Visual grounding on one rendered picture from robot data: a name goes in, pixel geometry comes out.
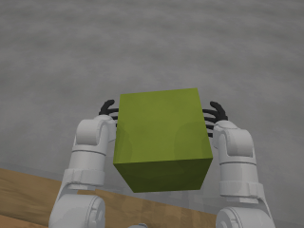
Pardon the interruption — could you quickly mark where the robot left upper arm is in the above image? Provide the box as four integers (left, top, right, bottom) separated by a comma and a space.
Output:
49, 194, 105, 228

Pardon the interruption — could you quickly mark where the left robot hand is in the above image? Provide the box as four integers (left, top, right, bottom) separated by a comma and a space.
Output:
99, 100, 119, 133

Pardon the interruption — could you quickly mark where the robot right forearm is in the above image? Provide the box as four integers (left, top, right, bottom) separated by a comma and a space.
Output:
212, 120, 276, 228

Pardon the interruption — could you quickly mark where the robot left forearm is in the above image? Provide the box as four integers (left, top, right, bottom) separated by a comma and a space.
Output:
48, 114, 117, 228

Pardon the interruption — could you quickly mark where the right robot hand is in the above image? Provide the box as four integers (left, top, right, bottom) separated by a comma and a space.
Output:
202, 101, 228, 138

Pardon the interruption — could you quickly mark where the robot right upper arm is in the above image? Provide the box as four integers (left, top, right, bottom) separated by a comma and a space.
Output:
216, 206, 275, 228

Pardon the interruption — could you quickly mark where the carton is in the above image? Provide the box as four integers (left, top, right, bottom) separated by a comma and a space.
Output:
113, 87, 213, 193

